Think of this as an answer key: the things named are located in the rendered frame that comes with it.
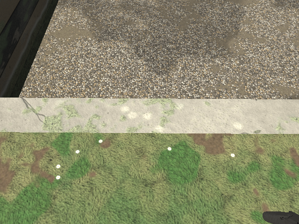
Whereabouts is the robot right hand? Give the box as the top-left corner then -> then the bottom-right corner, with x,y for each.
263,211 -> 299,224

